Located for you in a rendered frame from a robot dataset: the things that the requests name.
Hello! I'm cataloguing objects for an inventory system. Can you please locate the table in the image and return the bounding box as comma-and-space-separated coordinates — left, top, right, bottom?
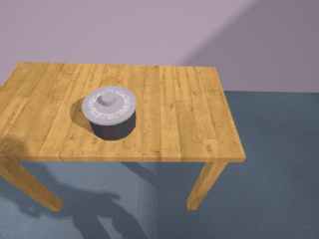
0, 62, 246, 211

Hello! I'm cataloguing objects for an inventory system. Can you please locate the knob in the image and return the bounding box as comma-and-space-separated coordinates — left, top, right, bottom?
101, 93, 116, 106

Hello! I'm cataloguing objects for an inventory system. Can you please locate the lid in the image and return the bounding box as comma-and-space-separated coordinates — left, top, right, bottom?
82, 86, 137, 125

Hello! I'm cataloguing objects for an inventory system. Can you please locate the pot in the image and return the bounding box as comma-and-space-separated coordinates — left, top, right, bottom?
89, 110, 137, 141

